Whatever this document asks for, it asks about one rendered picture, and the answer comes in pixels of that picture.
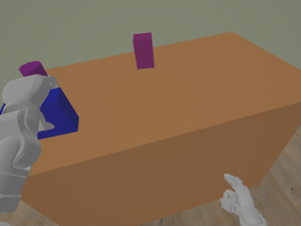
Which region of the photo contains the right robot forearm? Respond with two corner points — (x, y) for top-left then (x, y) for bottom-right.
(239, 206), (268, 226)

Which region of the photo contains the table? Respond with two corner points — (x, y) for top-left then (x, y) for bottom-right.
(20, 31), (301, 226)

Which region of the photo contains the sponge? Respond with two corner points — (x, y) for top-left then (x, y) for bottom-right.
(0, 88), (79, 139)

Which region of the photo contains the robot right hand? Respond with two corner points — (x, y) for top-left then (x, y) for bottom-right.
(220, 173), (256, 216)

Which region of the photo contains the robot left hand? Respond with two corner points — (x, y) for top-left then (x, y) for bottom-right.
(2, 74), (59, 132)

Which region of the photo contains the left robot forearm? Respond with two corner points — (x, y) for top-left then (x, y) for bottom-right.
(0, 101), (41, 216)

